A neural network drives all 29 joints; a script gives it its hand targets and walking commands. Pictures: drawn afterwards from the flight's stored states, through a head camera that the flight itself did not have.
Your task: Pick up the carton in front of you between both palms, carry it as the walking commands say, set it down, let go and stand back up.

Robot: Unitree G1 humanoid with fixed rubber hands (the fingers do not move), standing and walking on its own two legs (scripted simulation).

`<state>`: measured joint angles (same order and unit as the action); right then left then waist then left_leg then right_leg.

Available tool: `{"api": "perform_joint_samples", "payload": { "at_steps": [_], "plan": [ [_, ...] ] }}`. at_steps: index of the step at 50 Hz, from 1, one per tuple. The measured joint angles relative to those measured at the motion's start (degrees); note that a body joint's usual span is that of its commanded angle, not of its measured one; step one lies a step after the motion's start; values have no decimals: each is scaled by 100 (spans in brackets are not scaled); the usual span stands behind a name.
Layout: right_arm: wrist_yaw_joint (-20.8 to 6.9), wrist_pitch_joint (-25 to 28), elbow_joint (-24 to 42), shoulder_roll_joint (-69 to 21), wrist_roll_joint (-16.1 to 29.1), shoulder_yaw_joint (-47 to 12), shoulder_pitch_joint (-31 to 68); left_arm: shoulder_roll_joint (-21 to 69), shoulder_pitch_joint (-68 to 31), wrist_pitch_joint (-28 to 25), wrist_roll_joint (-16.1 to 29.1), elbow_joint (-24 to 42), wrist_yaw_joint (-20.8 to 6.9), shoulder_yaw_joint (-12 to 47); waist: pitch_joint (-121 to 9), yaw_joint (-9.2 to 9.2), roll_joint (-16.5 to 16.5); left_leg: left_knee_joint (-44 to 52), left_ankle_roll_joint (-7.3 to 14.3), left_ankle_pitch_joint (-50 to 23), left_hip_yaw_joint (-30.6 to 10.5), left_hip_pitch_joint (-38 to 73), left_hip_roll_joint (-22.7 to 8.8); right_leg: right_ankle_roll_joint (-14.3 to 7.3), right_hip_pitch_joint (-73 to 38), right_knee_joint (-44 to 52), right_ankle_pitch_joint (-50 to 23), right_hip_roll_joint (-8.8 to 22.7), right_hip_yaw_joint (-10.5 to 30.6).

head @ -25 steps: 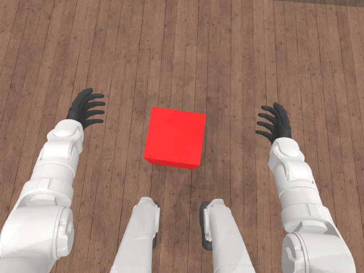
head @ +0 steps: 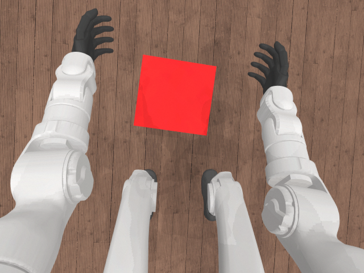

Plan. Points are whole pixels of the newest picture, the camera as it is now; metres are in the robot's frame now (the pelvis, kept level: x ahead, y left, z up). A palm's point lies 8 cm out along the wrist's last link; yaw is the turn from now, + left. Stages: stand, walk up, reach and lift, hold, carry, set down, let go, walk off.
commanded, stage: reach and lift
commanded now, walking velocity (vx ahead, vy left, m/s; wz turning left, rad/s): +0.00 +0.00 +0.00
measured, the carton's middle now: (174, 100) +0.46 +0.03 -0.45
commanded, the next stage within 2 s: none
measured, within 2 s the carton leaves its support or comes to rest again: leaves its support in 1.40 s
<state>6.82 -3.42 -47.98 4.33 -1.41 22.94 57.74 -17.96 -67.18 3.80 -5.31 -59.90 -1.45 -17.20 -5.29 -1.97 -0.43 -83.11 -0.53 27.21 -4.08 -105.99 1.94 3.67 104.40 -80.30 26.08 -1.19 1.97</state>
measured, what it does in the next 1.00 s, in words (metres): lowers itself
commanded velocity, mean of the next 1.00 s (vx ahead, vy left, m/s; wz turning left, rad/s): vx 0.00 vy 0.00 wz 0.00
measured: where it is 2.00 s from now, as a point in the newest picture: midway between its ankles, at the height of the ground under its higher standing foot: (179, 204)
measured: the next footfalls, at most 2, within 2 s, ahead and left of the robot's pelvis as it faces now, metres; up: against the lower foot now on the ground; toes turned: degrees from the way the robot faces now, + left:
none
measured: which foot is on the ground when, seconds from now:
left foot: down 0.00-1.00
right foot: down 0.00-1.00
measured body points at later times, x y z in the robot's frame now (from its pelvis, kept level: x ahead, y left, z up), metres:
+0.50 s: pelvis -0.06 -0.01 -0.17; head +0.31 +0.00 +0.08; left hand +0.49 +0.21 -0.36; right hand +0.46 -0.17 -0.37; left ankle +0.05 +0.12 -0.54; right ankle +0.07 -0.15 -0.54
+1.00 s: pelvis -0.05 -0.01 -0.21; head +0.31 +0.02 +0.06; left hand +0.49 +0.20 -0.39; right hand +0.48 -0.16 -0.39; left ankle +0.05 +0.12 -0.54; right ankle +0.07 -0.15 -0.54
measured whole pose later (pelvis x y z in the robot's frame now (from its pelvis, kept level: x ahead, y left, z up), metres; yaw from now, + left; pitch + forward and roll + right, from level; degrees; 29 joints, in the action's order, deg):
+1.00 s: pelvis -0.05 -0.01 -0.21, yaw +0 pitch +40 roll -2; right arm 9.0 0.9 -64.0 14.2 15.0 5.4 73.9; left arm -23.4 -78.1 -0.4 12.9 -67.3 3.8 0.3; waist 13.7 -0.4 1.5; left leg -126.6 -1.8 33.9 -3.4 -132.7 1.4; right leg 5.2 132.0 -124.5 32.6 -4.0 2.8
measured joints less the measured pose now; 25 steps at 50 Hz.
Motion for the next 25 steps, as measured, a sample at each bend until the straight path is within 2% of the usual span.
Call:
{"api": "perform_joint_samples", "payload": {
  "at_steps": [7, 12, 14, 18, 25],
  "plan": [
    [92, 220, 142, 153, 434, -600, -381, -89, 489, -187, 594, 414, 83, 348, 30, 62, -2, -1134, -87, 315, -45, -1135, 49, 46, 1183, -1186, 291, -128, 66],
    [196, 143, 398, 362, 799, -1029, -346, -319, 573, -151, 1045, 744, 164, 749, 441, 114, 10, -2001, -148, 450, -30, -1716, 64, 44, 1793, -2078, 459, -187, 83],
    [273, 86, 435, 454, 956, -1124, -178, -504, 406, -122, 1306, 673, 167, 975, 663, 106, 29, -2321, -180, 459, -30, -1876, 64, 44, 1969, -2411, 462, -216, 84],
    [399, -66, 316, 654, 1098, -1265, 259, -676, -58, -55, 1457, 397, 87, 1022, 1094, 129, 64, -2855, -224, 431, -45, -2113, 41, 59, 2227, -2934, 405, -280, 66],
    [358, -98, -606, 737, 1274, -1349, 1342, -906, -1121, -77, 1565, -547, 113, 1177, 1860, 87, 166, -3493, -222, 376, -16, -2375, -6, 92, 2508, -3564, 320, -326, 68]
  ]
}}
